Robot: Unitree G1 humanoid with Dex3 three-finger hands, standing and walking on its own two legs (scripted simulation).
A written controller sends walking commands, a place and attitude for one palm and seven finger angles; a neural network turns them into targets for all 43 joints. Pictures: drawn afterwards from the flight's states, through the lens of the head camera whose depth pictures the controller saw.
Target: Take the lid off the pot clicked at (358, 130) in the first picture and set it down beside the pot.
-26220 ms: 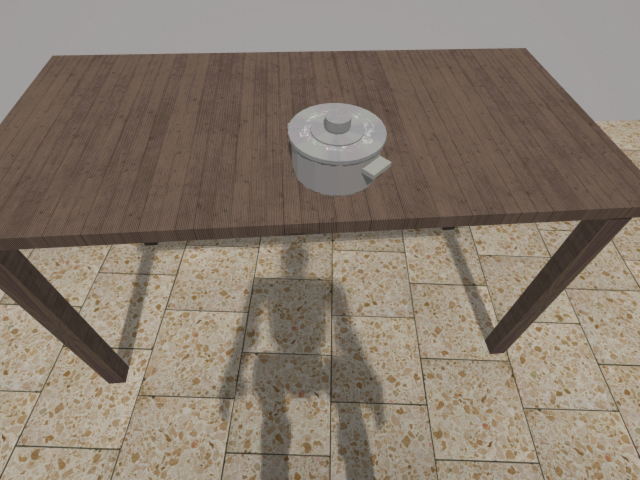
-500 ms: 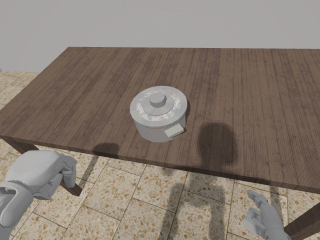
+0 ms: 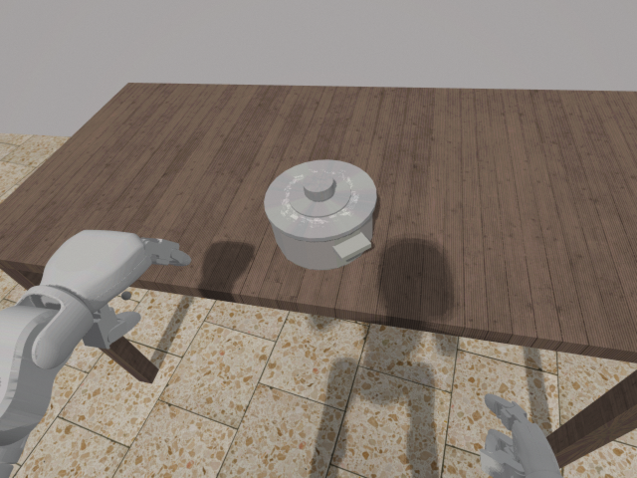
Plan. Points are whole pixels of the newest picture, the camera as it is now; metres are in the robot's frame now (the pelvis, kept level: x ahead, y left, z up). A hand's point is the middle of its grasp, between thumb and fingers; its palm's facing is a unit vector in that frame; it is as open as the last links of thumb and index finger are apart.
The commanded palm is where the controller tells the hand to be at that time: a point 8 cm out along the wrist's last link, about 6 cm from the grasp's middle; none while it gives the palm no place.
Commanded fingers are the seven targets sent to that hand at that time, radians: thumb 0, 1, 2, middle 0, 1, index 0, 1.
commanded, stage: reach forward and open the fingers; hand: left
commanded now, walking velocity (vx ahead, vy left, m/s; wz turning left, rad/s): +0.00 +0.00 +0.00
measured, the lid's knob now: (318, 186) +0.52 +0.06 +0.07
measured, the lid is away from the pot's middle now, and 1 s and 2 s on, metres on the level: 0.00 0.00 0.00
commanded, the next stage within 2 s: move the open hand above the knob in 0.12 s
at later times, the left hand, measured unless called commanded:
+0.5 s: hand (158, 253) +0.32 +0.22 +0.14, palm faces -0.23 +0.00 -0.97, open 10.2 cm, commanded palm +0.31 +0.21 +0.20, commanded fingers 0.00 -0.30 1.40 -0.82 -0.08 -0.82 -0.08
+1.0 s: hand (232, 218) +0.38 +0.15 +0.14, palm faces -0.24 +0.03 -0.97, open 10.2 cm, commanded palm +0.38 +0.15 +0.20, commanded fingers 0.00 -0.30 1.40 -0.82 -0.08 -0.82 -0.08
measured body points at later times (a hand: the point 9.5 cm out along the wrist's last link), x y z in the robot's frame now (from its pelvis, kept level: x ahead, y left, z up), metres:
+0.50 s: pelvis +0.00 -0.01 +0.00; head +0.02 -0.06 +0.45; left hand +0.33 +0.22 +0.20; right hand +0.20 -0.24 -0.11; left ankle +0.01 +0.13 -0.74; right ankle +0.02 -0.17 -0.74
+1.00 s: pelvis +0.01 -0.01 +0.00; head +0.03 -0.07 +0.44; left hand +0.39 +0.15 +0.19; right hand +0.18 -0.26 -0.12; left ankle +0.01 +0.13 -0.74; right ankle +0.02 -0.17 -0.74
